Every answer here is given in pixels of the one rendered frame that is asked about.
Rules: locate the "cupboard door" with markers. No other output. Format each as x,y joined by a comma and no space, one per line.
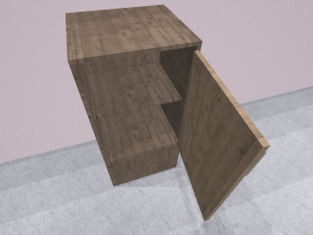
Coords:
218,142

